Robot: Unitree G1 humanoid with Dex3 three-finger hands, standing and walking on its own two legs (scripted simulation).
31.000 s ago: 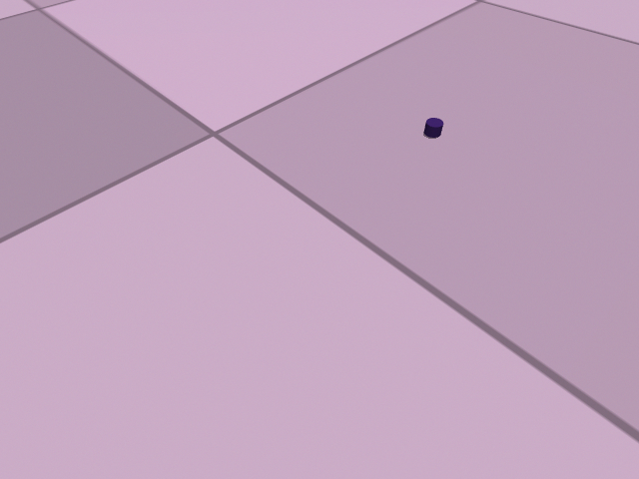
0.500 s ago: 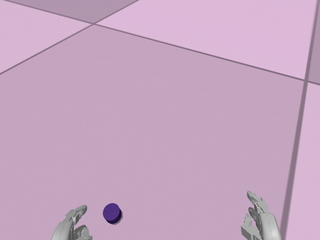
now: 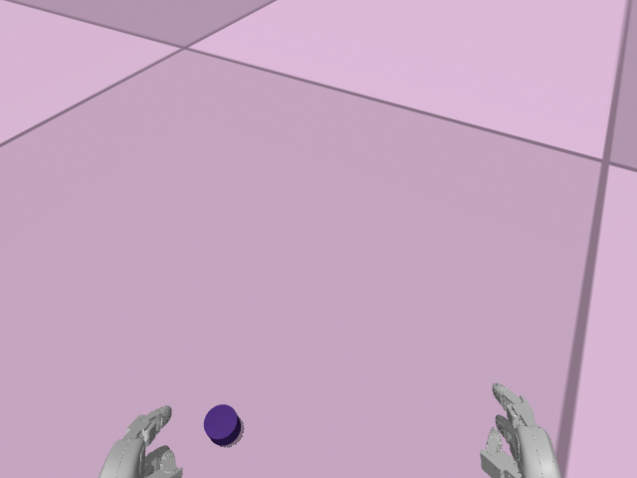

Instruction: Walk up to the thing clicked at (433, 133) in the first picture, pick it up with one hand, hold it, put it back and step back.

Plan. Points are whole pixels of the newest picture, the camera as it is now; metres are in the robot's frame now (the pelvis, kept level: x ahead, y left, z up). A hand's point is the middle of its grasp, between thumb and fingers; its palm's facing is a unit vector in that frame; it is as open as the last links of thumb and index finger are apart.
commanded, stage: home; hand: left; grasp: from above
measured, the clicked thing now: (222, 425) +0.41 +0.28 -0.68
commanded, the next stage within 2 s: stand in 0.24 s
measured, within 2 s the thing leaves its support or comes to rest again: neither
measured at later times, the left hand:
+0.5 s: hand out of the picture +0.16 +0.21 -0.08, palm faces +0.01 -0.94 -0.33, open 7.4 cm
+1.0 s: hand out of the picture +0.04 +0.24 -0.10, palm faces +0.05 -0.94 -0.33, open 7.4 cm
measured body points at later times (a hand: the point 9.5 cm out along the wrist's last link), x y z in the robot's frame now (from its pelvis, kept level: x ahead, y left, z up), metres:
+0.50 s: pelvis +0.00 +0.00 +0.02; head +0.02 +0.00 +0.47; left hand +0.15 +0.26 -0.06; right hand +0.14 -0.26 -0.09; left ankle +0.01 +0.13 -0.68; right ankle +0.01 -0.14 -0.68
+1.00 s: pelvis +0.00 +0.01 +0.06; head +0.00 +0.00 +0.51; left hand +0.04 +0.29 -0.08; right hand +0.08 -0.27 -0.08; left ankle +0.01 +0.13 -0.68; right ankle +0.01 -0.14 -0.68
